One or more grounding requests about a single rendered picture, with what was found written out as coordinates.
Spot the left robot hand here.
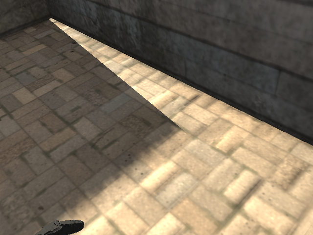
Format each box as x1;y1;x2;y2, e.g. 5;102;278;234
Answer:
35;219;84;235

